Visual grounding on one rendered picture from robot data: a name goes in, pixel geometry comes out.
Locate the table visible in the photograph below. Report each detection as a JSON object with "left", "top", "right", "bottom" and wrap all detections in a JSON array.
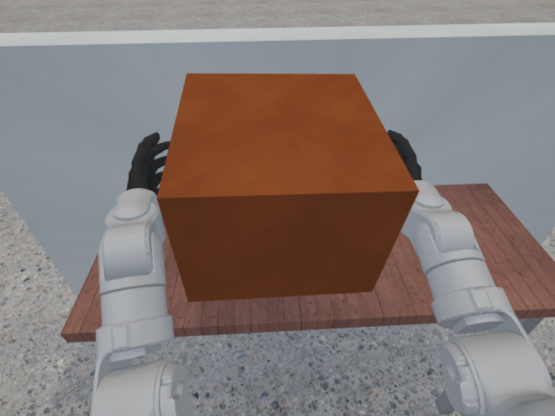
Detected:
[{"left": 61, "top": 184, "right": 555, "bottom": 414}]

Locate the left robot hand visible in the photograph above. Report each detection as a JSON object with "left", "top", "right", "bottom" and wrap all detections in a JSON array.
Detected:
[{"left": 127, "top": 133, "right": 170, "bottom": 195}]

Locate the right robot upper arm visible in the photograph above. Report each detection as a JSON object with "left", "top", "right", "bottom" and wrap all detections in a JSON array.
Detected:
[{"left": 441, "top": 330, "right": 555, "bottom": 416}]

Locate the left robot forearm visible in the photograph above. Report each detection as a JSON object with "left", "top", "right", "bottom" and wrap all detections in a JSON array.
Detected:
[{"left": 90, "top": 188, "right": 174, "bottom": 416}]

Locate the right robot hand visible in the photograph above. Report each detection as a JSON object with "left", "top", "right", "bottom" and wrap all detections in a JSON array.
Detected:
[{"left": 388, "top": 130, "right": 422, "bottom": 180}]

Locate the carton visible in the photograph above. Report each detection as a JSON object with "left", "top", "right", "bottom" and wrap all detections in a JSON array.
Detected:
[{"left": 157, "top": 74, "right": 419, "bottom": 302}]

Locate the right robot forearm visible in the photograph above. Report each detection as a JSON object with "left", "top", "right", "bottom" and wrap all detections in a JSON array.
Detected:
[{"left": 401, "top": 180, "right": 553, "bottom": 395}]

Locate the left robot upper arm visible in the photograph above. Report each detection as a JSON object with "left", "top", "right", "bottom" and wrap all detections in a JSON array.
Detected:
[{"left": 93, "top": 359, "right": 193, "bottom": 416}]

